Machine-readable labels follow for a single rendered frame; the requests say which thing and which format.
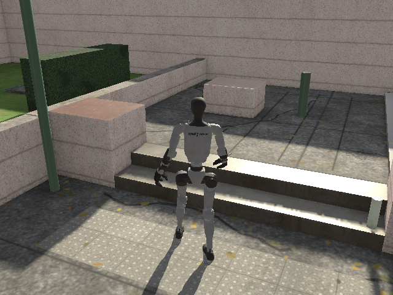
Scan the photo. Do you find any left robot hand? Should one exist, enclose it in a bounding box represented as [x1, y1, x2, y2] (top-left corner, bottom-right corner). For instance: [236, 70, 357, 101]
[154, 171, 168, 187]

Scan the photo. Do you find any robot left upper arm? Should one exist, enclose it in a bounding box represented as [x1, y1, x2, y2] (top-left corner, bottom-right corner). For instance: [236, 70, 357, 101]
[167, 124, 185, 158]

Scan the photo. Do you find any robot right forearm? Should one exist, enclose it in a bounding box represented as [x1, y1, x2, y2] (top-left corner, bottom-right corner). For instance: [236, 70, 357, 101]
[219, 147, 228, 163]

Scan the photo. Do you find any robot left forearm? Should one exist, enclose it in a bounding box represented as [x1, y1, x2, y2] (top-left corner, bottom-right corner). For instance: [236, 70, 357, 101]
[157, 148, 172, 175]

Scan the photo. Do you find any right robot hand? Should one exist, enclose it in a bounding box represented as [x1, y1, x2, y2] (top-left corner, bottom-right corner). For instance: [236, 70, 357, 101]
[213, 159, 227, 169]

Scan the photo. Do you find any robot left thigh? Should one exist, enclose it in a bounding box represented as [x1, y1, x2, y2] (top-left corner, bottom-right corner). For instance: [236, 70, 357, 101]
[176, 170, 188, 206]

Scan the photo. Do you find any robot right shin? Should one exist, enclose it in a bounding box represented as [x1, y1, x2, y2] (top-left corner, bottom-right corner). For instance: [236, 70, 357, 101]
[204, 208, 214, 252]

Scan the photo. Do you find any robot right upper arm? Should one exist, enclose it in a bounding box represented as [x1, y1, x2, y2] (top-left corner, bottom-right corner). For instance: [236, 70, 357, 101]
[211, 124, 227, 156]

